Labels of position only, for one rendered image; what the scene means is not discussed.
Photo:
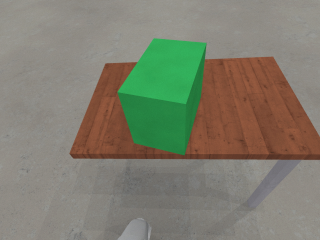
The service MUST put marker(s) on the robot left thigh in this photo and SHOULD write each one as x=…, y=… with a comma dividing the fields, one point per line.
x=137, y=229

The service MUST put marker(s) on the table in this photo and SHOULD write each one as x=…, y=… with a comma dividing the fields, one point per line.
x=247, y=111

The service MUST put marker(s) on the carton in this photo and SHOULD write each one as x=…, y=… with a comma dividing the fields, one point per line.
x=161, y=95

